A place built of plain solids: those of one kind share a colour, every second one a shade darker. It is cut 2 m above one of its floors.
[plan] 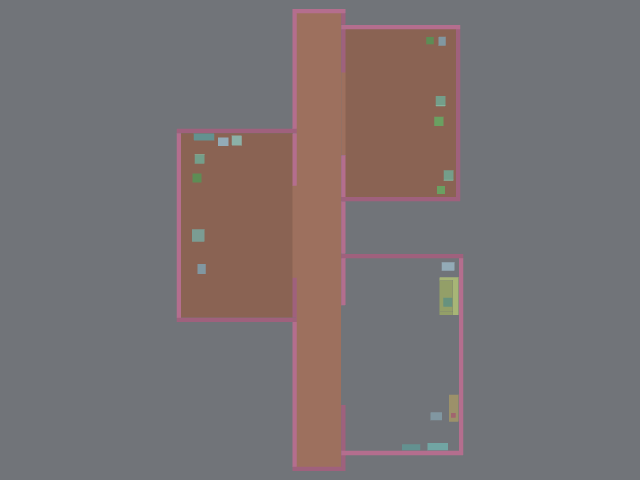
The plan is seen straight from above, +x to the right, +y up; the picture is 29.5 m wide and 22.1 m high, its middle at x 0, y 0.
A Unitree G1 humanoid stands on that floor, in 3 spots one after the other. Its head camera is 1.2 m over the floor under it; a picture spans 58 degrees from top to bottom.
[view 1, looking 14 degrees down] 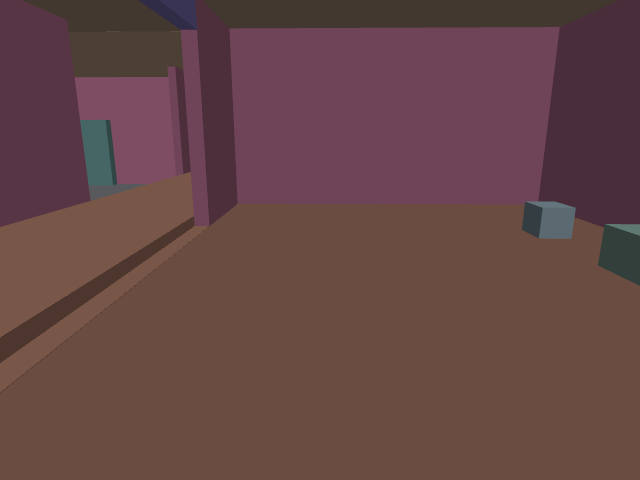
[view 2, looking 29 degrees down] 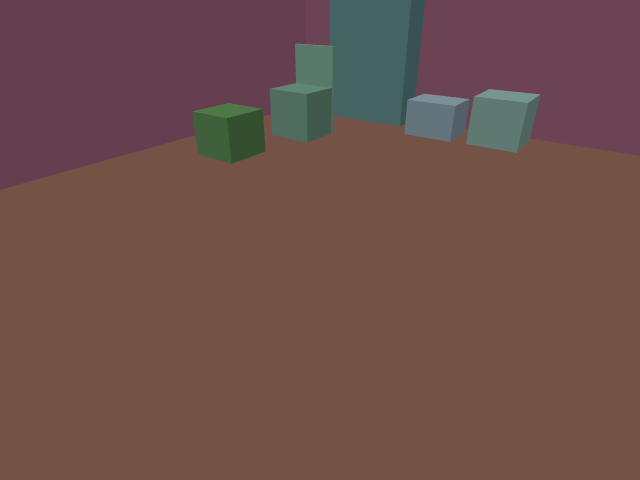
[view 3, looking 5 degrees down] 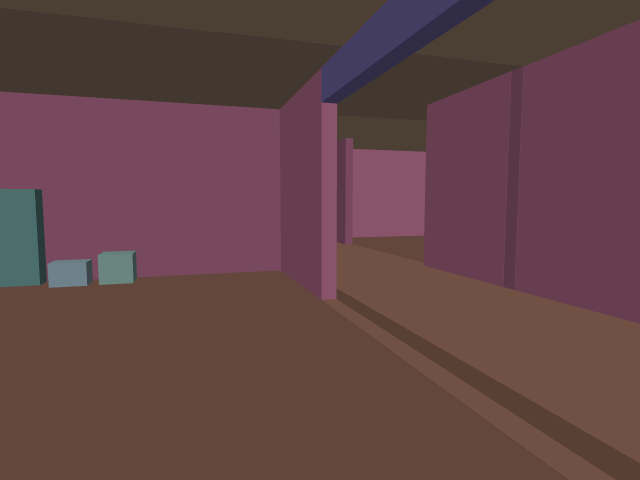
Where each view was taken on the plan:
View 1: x -2.81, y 3.80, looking -89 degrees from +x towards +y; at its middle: floor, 4.96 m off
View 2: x -2.81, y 0.27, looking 126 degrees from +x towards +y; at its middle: floor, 2.48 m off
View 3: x -2.81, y -2.51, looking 73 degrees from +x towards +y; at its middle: wall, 5.32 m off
